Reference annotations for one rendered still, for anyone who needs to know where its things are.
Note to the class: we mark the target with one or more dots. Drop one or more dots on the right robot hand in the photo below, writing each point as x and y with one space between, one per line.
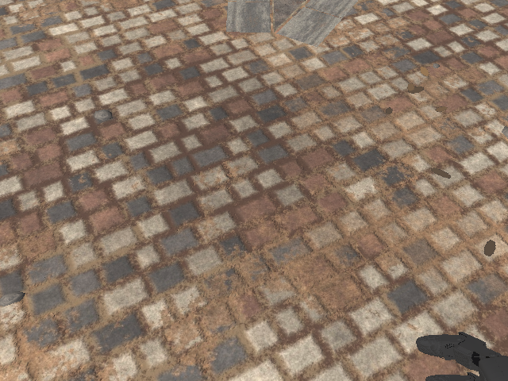
468 351

